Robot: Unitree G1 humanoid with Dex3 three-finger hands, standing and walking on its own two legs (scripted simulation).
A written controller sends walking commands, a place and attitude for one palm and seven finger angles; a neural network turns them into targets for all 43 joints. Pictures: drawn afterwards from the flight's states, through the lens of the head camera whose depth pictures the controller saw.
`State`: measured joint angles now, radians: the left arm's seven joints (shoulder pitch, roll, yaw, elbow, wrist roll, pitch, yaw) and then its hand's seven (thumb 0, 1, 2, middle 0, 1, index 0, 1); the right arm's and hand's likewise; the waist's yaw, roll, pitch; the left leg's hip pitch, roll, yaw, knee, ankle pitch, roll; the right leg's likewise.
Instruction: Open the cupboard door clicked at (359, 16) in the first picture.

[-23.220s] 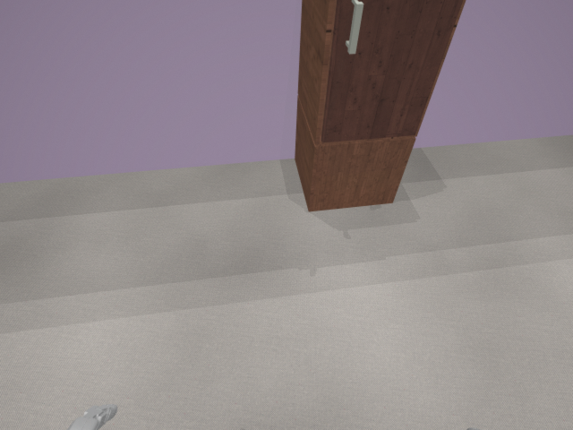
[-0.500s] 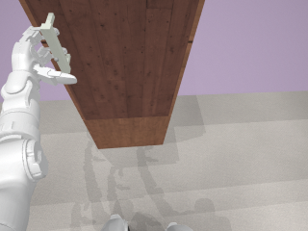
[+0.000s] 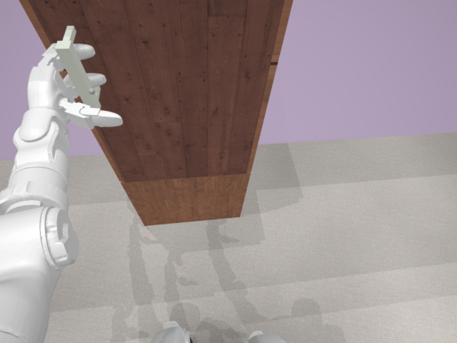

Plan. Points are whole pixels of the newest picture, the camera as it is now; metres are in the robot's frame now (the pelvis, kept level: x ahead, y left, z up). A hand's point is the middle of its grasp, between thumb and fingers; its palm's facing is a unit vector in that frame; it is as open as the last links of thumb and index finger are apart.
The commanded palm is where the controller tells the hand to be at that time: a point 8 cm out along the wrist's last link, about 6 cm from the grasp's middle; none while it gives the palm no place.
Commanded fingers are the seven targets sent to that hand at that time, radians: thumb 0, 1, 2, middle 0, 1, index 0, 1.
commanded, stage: slide the fingers in behind the handle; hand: left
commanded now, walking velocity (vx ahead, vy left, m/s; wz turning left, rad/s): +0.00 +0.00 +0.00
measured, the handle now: (83, 72) +0.56 +0.21 +0.13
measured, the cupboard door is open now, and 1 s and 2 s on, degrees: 0 0 42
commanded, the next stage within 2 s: close the thumb around the handle in 0.08 s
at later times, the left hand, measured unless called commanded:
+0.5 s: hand (93, 91) +0.51 +0.18 +0.13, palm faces +0.03 -1.00 +0.01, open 11.1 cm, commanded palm +0.49 +0.23 +0.13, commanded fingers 0.00 0.45 0.71 -0.37 -1.30 -0.37 -1.30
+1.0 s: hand (93, 92) +0.51 +0.18 +0.13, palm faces +0.03 -1.00 +0.00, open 5.5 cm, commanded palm +0.48 +0.23 +0.13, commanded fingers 0.00 0.90 0.90 -0.40 -1.35 -0.40 -1.35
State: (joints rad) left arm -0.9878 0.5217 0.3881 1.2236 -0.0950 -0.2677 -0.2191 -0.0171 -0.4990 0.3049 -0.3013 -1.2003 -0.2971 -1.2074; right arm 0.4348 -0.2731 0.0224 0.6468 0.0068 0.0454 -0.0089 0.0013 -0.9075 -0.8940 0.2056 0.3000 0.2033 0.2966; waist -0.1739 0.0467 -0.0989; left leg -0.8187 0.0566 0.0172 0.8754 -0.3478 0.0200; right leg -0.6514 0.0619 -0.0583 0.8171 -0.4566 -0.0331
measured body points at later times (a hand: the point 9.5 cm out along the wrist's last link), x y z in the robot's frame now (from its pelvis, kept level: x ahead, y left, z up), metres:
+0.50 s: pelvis +0.00 +0.00 +0.00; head +0.09 +0.01 +0.44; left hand +0.50 +0.24 +0.13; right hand +0.00 -0.27 -0.11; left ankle +0.04 +0.11 -0.69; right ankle -0.04 -0.10 -0.69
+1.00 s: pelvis +0.00 +0.00 +0.00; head +0.09 +0.01 +0.44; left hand +0.50 +0.23 +0.13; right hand +0.00 -0.27 -0.11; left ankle +0.04 +0.11 -0.69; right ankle -0.04 -0.10 -0.69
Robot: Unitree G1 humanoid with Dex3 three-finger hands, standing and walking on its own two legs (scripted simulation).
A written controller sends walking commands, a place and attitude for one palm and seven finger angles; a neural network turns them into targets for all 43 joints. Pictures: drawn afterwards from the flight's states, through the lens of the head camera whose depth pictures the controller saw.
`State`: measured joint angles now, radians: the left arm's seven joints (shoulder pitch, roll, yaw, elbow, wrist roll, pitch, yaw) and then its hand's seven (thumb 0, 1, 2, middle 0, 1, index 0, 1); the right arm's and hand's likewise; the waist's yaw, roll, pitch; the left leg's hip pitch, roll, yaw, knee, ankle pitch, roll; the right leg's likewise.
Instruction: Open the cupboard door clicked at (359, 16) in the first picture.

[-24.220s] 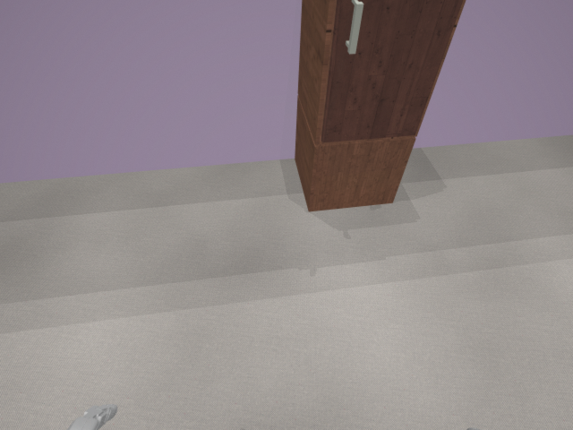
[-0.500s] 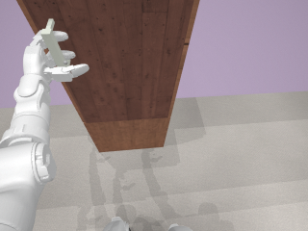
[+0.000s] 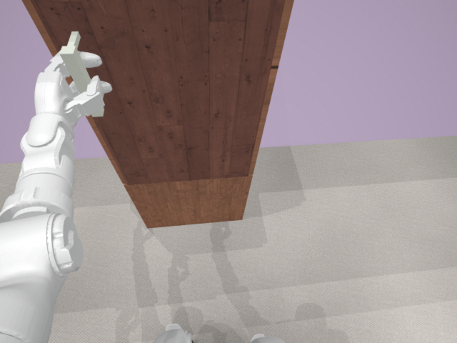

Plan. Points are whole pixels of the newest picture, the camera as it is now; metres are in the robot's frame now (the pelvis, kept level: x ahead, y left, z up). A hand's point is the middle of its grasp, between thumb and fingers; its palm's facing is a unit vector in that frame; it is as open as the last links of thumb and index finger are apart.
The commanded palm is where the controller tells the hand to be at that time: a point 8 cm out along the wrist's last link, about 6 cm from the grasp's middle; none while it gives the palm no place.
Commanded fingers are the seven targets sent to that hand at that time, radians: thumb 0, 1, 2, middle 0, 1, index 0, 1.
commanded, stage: pull the door open along its arc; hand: left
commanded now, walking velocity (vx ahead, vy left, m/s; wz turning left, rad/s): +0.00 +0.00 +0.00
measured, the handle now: (86, 77) +0.56 +0.21 +0.13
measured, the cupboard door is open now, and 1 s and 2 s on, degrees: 0 42 43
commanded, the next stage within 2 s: open thumb and fingers to let go in 0.98 s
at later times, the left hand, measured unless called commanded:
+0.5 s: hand (102, 135) +0.42 +0.16 +0.13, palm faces -0.01 -1.00 +0.02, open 5.9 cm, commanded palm +0.37 +0.22 +0.12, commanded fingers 0.00 0.90 0.90 -0.40 -1.35 -0.40 -1.35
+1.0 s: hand (178, 207) +0.29 +0.05 +0.13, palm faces +0.33 -0.94 -0.01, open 6.2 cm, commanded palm +0.24 +0.09 +0.12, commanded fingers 0.00 0.90 0.90 -0.40 -1.35 -0.40 -1.35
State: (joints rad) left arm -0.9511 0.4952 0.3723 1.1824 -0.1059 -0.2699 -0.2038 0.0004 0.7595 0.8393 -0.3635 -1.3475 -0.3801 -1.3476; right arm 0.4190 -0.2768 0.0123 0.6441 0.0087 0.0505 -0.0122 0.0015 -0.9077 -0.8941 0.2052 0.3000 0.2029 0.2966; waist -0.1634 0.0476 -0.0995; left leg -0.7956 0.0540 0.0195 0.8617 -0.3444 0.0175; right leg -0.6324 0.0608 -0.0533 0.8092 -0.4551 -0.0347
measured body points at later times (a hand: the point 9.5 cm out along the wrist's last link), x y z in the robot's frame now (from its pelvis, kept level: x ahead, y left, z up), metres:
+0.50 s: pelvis +0.02 +0.00 +0.02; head +0.05 -0.01 +0.46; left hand +0.42 +0.22 +0.13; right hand +0.10 -0.26 -0.10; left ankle +0.04 +0.11 -0.70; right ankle -0.04 -0.10 -0.70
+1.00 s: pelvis +0.02 -0.03 +0.02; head +0.00 -0.05 +0.47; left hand +0.27 +0.10 +0.14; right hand +0.22 -0.23 -0.06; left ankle +0.04 +0.11 -0.70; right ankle -0.04 -0.10 -0.70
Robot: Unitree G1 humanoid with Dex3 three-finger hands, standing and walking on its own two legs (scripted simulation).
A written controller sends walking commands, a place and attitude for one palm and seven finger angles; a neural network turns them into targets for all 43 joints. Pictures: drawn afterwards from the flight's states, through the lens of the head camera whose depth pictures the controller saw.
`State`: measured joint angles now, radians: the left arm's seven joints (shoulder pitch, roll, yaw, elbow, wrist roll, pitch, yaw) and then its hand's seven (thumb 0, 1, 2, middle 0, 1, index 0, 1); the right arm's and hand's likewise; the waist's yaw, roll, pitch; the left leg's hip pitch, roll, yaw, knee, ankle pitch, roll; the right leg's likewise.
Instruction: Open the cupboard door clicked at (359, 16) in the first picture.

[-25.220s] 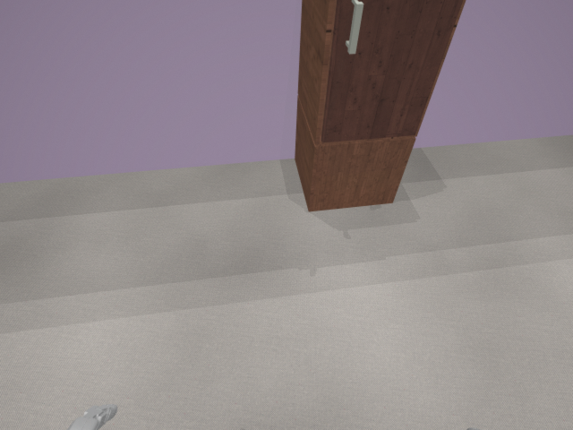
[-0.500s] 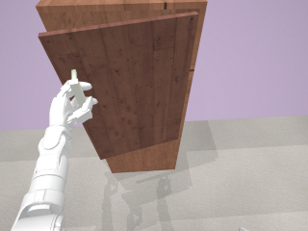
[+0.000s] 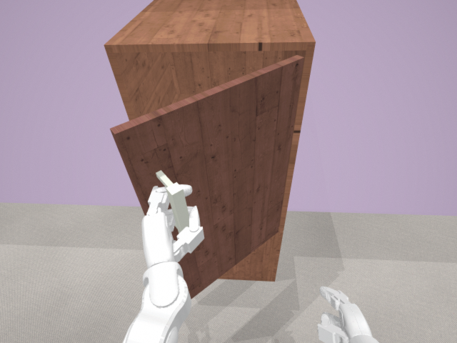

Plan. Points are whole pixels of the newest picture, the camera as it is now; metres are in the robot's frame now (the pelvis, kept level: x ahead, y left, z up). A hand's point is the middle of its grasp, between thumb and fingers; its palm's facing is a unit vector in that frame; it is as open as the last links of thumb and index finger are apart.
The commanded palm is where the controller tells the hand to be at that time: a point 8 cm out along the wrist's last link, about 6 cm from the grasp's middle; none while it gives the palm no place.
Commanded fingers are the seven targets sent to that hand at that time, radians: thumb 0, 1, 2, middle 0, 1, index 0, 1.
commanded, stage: open thumb and fingers to let go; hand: left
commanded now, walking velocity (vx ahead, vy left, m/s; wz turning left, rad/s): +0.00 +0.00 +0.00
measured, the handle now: (174, 207) +0.32 +0.11 +0.11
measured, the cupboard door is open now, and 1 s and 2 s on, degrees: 42 43 45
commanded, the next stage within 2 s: slide the hand sideways off the handle in 0.90 s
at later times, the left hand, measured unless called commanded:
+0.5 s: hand (195, 230) +0.28 +0.07 +0.10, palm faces +0.36 -0.93 +0.00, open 10.6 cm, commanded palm +0.24 +0.11 +0.10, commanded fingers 0.00 -0.50 0.30 -0.30 -1.20 -0.30 -1.20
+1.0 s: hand (200, 234) +0.27 +0.06 +0.10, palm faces +0.27 -0.96 -0.01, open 15.4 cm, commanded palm +0.23 +0.11 +0.10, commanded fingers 0.00 -0.50 0.30 -0.15 -0.30 -0.15 -0.30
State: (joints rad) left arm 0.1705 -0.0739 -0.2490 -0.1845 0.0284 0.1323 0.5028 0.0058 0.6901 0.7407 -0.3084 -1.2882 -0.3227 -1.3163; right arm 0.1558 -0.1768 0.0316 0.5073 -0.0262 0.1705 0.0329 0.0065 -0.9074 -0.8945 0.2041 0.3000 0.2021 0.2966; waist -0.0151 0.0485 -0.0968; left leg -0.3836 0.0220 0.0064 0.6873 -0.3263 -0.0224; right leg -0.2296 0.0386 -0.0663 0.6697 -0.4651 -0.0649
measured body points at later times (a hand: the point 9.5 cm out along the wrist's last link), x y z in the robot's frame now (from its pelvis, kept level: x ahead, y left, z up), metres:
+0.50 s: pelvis -0.01 -0.01 +0.00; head -0.02 -0.04 +0.45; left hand +0.25 +0.12 +0.10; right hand +0.17 -0.23 -0.11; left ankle +0.02 +0.14 -0.72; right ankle -0.07 -0.07 -0.72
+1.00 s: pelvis -0.03 +0.01 +0.00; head -0.04 -0.01 +0.45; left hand +0.25 +0.11 +0.10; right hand +0.16 -0.19 -0.10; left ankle +0.02 +0.14 -0.72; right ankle -0.07 -0.07 -0.72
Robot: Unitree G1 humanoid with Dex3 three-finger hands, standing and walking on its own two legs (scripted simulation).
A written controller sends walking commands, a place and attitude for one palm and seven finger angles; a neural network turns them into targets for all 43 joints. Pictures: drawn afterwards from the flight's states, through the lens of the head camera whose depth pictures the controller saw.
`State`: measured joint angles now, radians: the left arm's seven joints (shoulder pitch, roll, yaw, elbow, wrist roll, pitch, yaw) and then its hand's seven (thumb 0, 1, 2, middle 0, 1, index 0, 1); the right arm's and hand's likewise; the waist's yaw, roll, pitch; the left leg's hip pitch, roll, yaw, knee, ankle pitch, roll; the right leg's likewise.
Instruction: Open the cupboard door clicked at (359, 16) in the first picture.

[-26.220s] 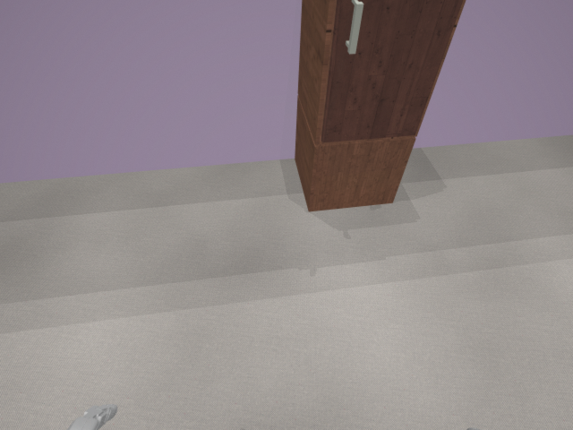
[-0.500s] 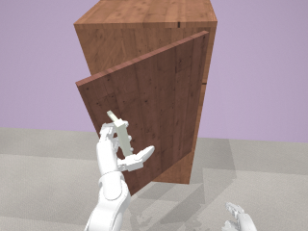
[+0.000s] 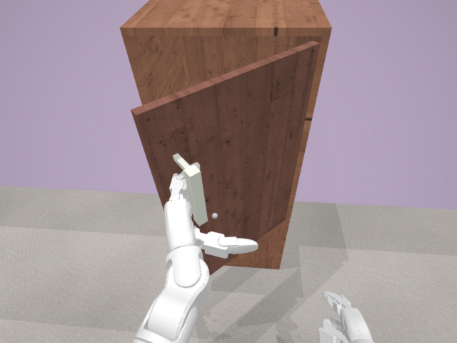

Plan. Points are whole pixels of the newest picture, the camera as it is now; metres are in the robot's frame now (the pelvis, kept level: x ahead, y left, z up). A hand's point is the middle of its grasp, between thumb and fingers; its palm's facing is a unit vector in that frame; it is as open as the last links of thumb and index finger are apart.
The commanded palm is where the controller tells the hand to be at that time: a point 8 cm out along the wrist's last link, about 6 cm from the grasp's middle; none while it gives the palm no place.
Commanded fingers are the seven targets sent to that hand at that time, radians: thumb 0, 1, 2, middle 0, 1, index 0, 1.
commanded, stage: slide the hand sideways off the handle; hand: left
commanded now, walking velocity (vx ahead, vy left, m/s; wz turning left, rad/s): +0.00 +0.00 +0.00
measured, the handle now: (190, 190) +0.35 +0.09 +0.11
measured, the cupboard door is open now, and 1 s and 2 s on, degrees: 43 45 45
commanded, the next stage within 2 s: draw the hand back to the body in 1.20 s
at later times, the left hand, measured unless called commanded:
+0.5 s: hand (202, 242) +0.25 +0.06 +0.11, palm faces -0.11 -0.99 -0.01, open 16.4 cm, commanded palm +0.22 +0.12 +0.11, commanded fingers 0.00 -0.50 0.30 -0.15 -0.30 -0.15 -0.30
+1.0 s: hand (162, 269) +0.21 +0.11 +0.10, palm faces -0.05 -1.00 -0.03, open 16.3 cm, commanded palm +0.17 +0.17 +0.11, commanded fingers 0.00 -0.50 0.30 -0.15 -0.30 -0.15 -0.30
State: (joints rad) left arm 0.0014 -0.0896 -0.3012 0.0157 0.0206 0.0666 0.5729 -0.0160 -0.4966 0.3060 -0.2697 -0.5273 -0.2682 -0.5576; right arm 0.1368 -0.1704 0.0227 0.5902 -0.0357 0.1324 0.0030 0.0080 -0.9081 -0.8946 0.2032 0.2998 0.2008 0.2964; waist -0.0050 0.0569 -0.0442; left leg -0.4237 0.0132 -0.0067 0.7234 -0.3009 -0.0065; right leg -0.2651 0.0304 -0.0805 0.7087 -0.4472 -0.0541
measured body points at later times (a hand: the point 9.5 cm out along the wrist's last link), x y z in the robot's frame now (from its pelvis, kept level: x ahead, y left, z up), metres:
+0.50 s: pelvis -0.01 +0.01 +0.00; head -0.03 -0.01 +0.45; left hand +0.25 +0.11 +0.11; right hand +0.17 -0.21 -0.08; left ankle +0.05 +0.12 -0.71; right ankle -0.04 -0.08 -0.71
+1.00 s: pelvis +0.01 -0.01 +0.00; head +0.00 -0.03 +0.45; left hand +0.20 +0.16 +0.11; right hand +0.19 -0.22 -0.07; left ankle +0.05 +0.12 -0.71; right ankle -0.04 -0.08 -0.71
